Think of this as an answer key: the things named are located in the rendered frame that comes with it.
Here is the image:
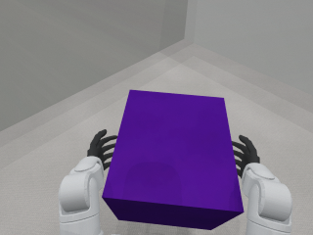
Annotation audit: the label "robot left forearm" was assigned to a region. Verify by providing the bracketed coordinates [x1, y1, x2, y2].
[58, 156, 105, 235]

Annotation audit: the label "left robot hand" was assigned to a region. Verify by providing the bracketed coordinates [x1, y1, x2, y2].
[87, 129, 117, 171]

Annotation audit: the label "right robot hand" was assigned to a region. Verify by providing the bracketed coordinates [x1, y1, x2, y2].
[232, 135, 260, 179]

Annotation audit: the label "robot right forearm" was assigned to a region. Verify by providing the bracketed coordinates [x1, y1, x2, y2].
[242, 163, 293, 235]

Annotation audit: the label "carton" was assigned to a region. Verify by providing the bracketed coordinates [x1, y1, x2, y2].
[102, 89, 245, 230]

